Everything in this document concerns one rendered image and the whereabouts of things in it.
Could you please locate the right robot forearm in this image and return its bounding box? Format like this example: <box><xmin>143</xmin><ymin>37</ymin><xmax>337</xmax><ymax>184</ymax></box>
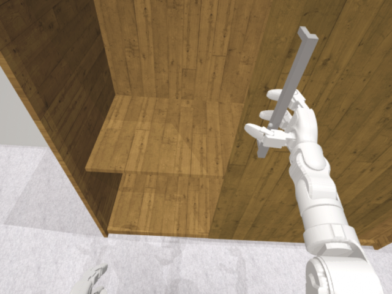
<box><xmin>289</xmin><ymin>142</ymin><xmax>384</xmax><ymax>294</ymax></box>

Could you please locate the right robot upper arm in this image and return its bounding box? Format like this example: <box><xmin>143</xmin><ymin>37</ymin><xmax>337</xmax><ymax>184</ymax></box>
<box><xmin>306</xmin><ymin>256</ymin><xmax>382</xmax><ymax>294</ymax></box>

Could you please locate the robot right hand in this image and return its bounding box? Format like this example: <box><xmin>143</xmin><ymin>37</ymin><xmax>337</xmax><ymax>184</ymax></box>
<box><xmin>244</xmin><ymin>89</ymin><xmax>318</xmax><ymax>153</ymax></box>

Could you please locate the handle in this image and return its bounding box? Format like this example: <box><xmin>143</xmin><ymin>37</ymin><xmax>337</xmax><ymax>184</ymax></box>
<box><xmin>257</xmin><ymin>26</ymin><xmax>319</xmax><ymax>158</ymax></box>

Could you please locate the robot left hand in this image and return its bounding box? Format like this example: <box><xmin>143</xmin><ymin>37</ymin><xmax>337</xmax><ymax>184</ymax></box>
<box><xmin>70</xmin><ymin>263</ymin><xmax>108</xmax><ymax>294</ymax></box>

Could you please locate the wardrobe door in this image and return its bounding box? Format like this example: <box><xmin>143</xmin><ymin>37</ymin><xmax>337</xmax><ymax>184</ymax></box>
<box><xmin>208</xmin><ymin>0</ymin><xmax>392</xmax><ymax>243</ymax></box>
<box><xmin>358</xmin><ymin>216</ymin><xmax>392</xmax><ymax>240</ymax></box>

